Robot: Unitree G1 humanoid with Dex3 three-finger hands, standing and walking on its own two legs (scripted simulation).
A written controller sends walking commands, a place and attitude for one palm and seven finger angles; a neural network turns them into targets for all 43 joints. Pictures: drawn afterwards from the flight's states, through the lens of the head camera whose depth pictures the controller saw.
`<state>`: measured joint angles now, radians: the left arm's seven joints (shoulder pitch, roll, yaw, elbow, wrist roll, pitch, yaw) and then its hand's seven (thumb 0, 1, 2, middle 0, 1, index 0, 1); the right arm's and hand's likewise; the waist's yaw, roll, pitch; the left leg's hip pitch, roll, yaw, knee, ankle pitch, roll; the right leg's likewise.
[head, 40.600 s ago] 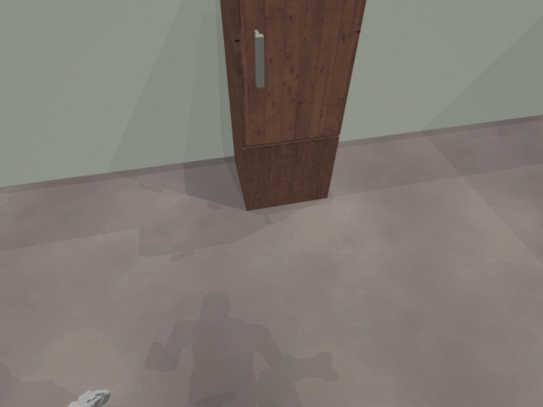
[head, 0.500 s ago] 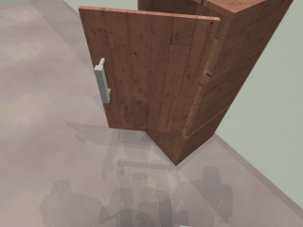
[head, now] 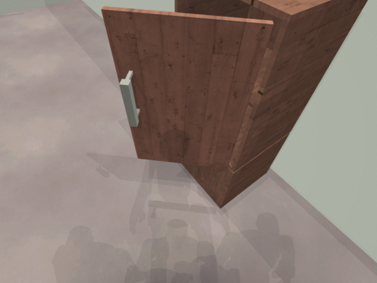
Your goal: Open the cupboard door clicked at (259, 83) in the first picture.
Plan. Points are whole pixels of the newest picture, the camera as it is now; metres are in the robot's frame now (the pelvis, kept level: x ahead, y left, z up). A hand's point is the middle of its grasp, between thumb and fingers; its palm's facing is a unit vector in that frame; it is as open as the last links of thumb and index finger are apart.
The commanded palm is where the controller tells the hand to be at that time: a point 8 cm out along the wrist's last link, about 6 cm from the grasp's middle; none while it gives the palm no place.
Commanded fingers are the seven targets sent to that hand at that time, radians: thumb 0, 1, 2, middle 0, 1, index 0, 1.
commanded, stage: come to a stop and stand still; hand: left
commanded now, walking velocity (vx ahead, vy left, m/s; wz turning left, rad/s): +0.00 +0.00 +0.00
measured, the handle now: (132, 99) +0.58 +0.22 +0.02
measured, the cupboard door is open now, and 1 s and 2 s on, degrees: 47 47 47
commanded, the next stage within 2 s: look again from close up in 0.44 s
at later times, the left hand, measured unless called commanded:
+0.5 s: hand out of the picture +0.03 +0.23 -0.16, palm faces -0.03 -0.96 -0.27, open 7.4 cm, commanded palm none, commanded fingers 0.00 0.90 0.90 -0.20 -0.30 -0.20 -0.30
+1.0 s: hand out of the picture +0.07 +0.18 -0.16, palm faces -0.02 -0.97 -0.25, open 7.4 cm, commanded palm none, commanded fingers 0.00 0.90 0.90 -0.20 -0.30 -0.20 -0.30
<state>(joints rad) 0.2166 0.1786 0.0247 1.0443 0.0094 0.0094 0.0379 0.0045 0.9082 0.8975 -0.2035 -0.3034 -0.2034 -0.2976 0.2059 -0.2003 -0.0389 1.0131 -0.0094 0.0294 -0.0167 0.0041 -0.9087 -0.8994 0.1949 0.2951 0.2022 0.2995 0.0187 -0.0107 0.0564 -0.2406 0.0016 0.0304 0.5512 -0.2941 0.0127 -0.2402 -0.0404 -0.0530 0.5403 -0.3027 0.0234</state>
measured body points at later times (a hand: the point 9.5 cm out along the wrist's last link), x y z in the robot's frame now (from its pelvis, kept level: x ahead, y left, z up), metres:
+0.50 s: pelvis +0.00 +0.03 +0.00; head +0.03 +0.02 +0.45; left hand +0.03 +0.28 -0.14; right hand +0.04 -0.21 -0.15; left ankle -0.02 +0.10 -0.73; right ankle -0.01 -0.13 -0.73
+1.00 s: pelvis +0.02 -0.02 +0.01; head +0.04 -0.03 +0.46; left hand +0.07 +0.23 -0.14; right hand +0.05 -0.26 -0.15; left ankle -0.02 +0.10 -0.73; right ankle -0.01 -0.13 -0.73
